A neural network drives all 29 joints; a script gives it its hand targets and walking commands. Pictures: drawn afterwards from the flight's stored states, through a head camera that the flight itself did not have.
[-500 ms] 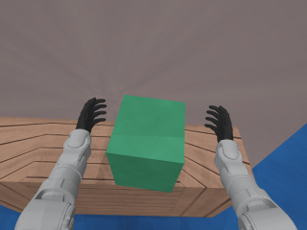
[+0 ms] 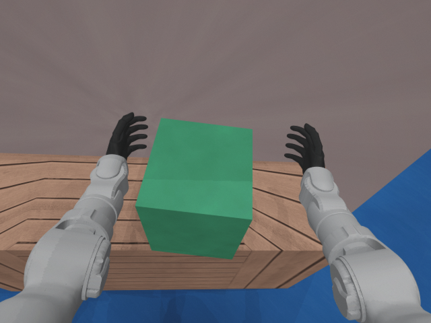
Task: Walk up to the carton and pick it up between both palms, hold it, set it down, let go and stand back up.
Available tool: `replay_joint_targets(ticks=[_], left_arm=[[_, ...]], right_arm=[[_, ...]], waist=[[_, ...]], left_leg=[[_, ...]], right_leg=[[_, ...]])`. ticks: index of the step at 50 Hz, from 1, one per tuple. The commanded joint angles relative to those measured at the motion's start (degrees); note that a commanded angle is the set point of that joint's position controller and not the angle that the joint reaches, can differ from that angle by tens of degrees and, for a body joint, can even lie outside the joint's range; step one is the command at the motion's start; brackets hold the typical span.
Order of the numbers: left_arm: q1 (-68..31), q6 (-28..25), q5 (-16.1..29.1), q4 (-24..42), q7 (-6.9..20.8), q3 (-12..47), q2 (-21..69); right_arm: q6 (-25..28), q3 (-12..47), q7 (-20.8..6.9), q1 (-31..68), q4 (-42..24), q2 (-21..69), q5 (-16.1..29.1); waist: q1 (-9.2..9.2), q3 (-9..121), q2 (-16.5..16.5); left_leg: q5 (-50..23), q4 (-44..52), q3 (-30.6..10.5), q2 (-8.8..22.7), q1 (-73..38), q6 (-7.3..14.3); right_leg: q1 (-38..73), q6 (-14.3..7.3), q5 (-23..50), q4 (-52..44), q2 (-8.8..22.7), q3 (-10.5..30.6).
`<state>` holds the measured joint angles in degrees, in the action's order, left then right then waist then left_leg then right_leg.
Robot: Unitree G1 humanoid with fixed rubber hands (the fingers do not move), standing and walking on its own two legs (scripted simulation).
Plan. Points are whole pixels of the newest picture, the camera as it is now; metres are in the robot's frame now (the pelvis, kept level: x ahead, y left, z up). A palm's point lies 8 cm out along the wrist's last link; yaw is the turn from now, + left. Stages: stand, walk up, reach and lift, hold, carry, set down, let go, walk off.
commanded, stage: reach and lift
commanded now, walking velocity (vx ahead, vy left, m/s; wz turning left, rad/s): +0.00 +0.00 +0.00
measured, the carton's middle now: (198, 193) +0.42 +0.04 -0.08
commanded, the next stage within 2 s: none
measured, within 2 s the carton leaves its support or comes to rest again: neither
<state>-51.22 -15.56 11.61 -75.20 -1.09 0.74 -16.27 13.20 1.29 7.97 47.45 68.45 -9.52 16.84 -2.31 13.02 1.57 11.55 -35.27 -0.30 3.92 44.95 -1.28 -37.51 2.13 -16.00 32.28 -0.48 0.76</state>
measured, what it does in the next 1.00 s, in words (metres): lowers itself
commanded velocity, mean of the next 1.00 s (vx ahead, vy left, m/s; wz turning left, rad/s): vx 0.00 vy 0.00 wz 0.00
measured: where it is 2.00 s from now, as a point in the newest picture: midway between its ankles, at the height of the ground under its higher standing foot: outside the picture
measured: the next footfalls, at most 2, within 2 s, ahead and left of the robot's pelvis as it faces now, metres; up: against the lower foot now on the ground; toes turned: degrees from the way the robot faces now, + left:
none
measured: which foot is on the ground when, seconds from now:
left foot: down 0.00-1.00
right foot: down 0.00-1.00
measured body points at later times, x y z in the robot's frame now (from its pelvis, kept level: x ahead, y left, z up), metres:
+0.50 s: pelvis -0.01 +0.01 -0.05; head +0.16 +0.03 +0.37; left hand +0.44 +0.19 -0.08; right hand +0.43 -0.16 -0.08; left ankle +0.04 +0.13 -0.72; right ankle -0.02 -0.15 -0.72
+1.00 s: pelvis +0.00 +0.01 -0.05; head +0.14 +0.04 +0.37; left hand +0.43 +0.17 -0.08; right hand +0.42 -0.13 -0.07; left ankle +0.03 +0.13 -0.72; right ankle -0.02 -0.15 -0.72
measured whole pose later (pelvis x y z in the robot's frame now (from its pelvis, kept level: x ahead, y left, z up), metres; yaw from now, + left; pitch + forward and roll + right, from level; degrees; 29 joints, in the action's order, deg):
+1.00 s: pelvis +0.00 +0.01 -0.05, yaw -1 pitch +30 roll -5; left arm -50.8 -33.8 -6.7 -81.1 -4.4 -16.0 -5.2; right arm 34.8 -27.7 9.7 46.8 75.4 1.3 -10.9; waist 0.0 13.0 -1.1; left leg 21.0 -57.7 -3.2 3.8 66.6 -0.6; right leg -57.6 3.3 -25.1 52.8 -1.3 -0.3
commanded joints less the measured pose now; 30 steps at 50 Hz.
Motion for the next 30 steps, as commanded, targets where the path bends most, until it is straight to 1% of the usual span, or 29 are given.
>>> replay_joint_targets(ticks=[1, 2, 4, 6, 7, 8, 9, 11, 13, 14, 15, 17, 18, 21, 23, 25, 26, 27, 28, 29, 30], left_arm=[[-24.3, -6.5, -1.1, 4.5, 0.7, -1.4, -6.1], [-24.1, -7.6, -1.0, 3.0, 0.8, -1.2, -5.7], [-23.9, -9.9, -1.4, 3.0, 0.8, -1.5, -4.8], [-24.6, -12.1, -1.1, 3.0, 0.5, -2.1, -5.3], [-24.9, -13.1, -1.3, 3.0, 0.4, -1.9, -4.9], [-25.2, -14.0, -1.2, 2.6, 0.2, -2.3, -5.2], [-25.0, -14.7, -1.3, 1.8, 0.2, -2.3, -4.8], [-25.6, -16.0, -1.4, 2.8, 0.0, -2.5, -4.6], [-25.8, -17.0, -1.7, 4.3, -0.3, -3.5, -5.0], [-25.7, -17.4, -1.7, 5.5, -0.4, -3.7, -5.0], [-25.0, -17.6, -2.3, 6.5, -0.5, -4.2, -4.8], [-23.8, -17.9, -2.9, 6.5, -0.4, -4.8, -4.2], [-22.9, -17.9, -3.8, 7.4, -0.4, -5.3, -3.8], [-21.3, -17.6, -6.0, 9.7, -0.4, -5.9, -1.9], [-20.8, -17.4, -7.1, 10.6, -0.3, -6.4, -0.6], [-19.4, -17.2, -8.0, 11.7, -0.2, -6.9, 0.6], [-19.6, -17.1, -8.3, 12.2, -0.3, -7.0, 1.0], [-19.4, -17.2, -8.6, 13.0, -0.4, -6.9, 2.0], [-19.4, -17.2, -9.2, 14.0, -0.5, -6.8, 2.8], [-19.3, -17.4, -9.1, 13.9, -0.6, -6.3, 4.0], [-20.3, -17.5, -9.4, 14.0, -0.7, -6.1, 5.1]], right_arm=[[5.9, -0.3, -1.0, 23.3, -5.6, -7.3, -0.4], [6.9, -0.4, -1.1, 23.2, -4.4, -6.9, -0.7], [9.3, -0.6, -1.5, 22.6, -3.9, -6.7, -1.3], [11.7, -1.2, -1.8, 23.6, -5.3, -6.7, -2.1], [12.8, -2.0, -1.8, 23.5, -4.6, -6.6, -2.4], [13.7, -2.0, -2.0, 23.9, -5.0, -6.3, -2.9], [14.5, -2.3, -2.0, 23.5, -4.0, -6.1, -3.5], [16.1, -3.5, -2.0, 23.9, -4.2, -6.2, -4.7], [17.4, -4.6, -1.9, 23.7, -4.7, -6.2, -5.8], [18.1, -5.0, -1.7, 23.7, -5.3, -6.4, -6.2], [18.7, -5.5, -1.7, 23.0, -5.8, -6.5, -6.6], [19.5, -5.9, -1.7, 22.1, -6.6, -6.0, -7.1], [19.9, -6.0, -1.7, 21.0, -6.7, -5.9, -7.2], [20.7, -6.9, -1.4, 19.3, -6.4, -5.5, -8.4], [21.3, -7.3, -1.2, 18.9, -6.6, -4.9, -9.1], [22.1, -7.6, -1.0, 18.3, -7.5, -4.2, -9.7], [22.3, -7.8, -1.0, 18.8, -8.2, -3.7, -10.2], [22.6, -7.9, -1.0, 18.7, -8.7, -2.8, -10.6], [22.6, -7.8, -1.1, 18.2, -8.5, -2.3, -10.8], [22.9, -8.0, -1.1, 19.0, -9.3, -1.5, -11.3], [23.0, -8.0, -1.3, 20.0, -9.2, -0.6, -11.8]], waist=[[1.49, 38.9, -7.7], [1.40, 39.0, -7.0], [1.40, 40.4, -7.4], [1.71, 43.4, -6.5], [1.17, 44.3, -7.1], [1.75, 45.5, -6.7], [1.31, 46.1, -6.6], [0.76, 49.0, -7.1], [0.81, 52.3, -7.0], [0.63, 54.5, -7.0], [0.63, 57.0, -7.6], [1.08, 59.9, -7.3], [1.20, 61.2, -8.0], [0.88, 63.0, -9.1], [0.85, 63.4, -9.1], [0.81, 64.0, -9.1], [1.09, 64.5, -8.8], [0.98, 64.7, -8.6], [1.00, 63.9, -8.9], [0.74, 63.6, -8.3], [0.96, 63.0, -8.1]], left_leg=[[-27.7, -3.3, 2.7, -3.4, -36.3, -2.5], [-27.6, -4.0, 2.6, -3.4, -35.4, -2.5], [-28.3, -5.3, 2.5, -3.3, -34.3, -2.9], [-29.1, -7.1, 2.5, -3.3, -32.4, -3.0], [-29.2, -7.8, 2.3, -3.2, -32.2, -3.4], [-28.6, -8.7, 2.4, -3.2, -30.4, -3.2], [-28.7, -9.6, 2.3, -3.1, -29.8, -3.4], [-29.4, -11.4, 2.1, -3.0, -28.8, -3.8], [-30.0, -13.1, 2.1, -2.9, -27.7, -4.0], [-30.9, -14.1, 2.0, -2.8, -27.7, -4.2], [-32.0, -14.9, 1.9, -2.8, -28.3, -4.5], [-33.1, -16.8, 1.8, -2.9, -27.9, -4.5], [-34.2, -17.5, 1.8, -2.9, -28.3, -4.7], [-36.6, -18.8, 1.4, -2.8, -30.4, -5.2], [-37.6, -19.7, 1.1, -2.8, -30.8, -5.3], [-39.0, -20.4, 0.8, -3.0, -31.0, -5.3], [-38.9, -20.6, 0.8, -2.9, -30.8, -5.2], [-39.2, -21.0, 0.7, -3.0, -30.8, -5.1], [-38.9, -21.1, 0.6, -3.0, -30.8, -5.1], [-38.4, -21.3, 0.5, -3.0, -30.4, -5.0], [-38.4, -21.3, 0.3, -3.0, -30.2, -4.9]], right_leg=[[1.4, -0.1, 21.5, -2.2, -2.3, -4.9], [0.1, 0.0, 21.3, -1.5, -2.3, -5.0], [-1.8, -0.1, 21.2, -0.4, -2.3, -5.0], [-3.2, 0.2, 22.2, 1.3, -2.4, -5.0], [-4.6, 0.2, 22.0, 1.9, -2.5, -5.3], [-5.3, 0.3, 21.4, 2.5, -2.4, -5.1], [-6.2, 0.5, 21.8, 3.5, -2.5, -5.2], [-7.9, 0.5, 22.2, 5.1, -2.5, -5.5], [-8.7, 0.5, 22.4, 6.7, -2.7, -5.5], [-9.1, 0.6, 23.7, 7.6, -2.9, -5.7], [-9.5, 0.7, 24.3, 8.1, -3.2, -5.8], [-10.0, 0.8, 25.1, 9.8, -3.5, -5.8], [-10.4, 0.7, 25.3, 10.3, -3.7, -5.8], [-11.7, 0.6, 25.6, 11.1, -4.5, -6.0], [-12.8, 0.6, 25.0, 11.7, -4.8, -6.0], [-12.6, 0.7, 26.4, 12.3, -4.9, -5.9], [-12.8, 0.8, 25.3, 12.5, -5.0, -5.9], [-12.5, 0.7, 26.1, 12.7, -5.1, -5.7], [-13.0, 0.7, 24.9, 12.8, -5.3, -5.8], [-13.2, 0.7, 24.4, 12.9, -5.3, -6.0], [-13.7, 0.8, 23.8, 13.2, -5.3, -5.8]])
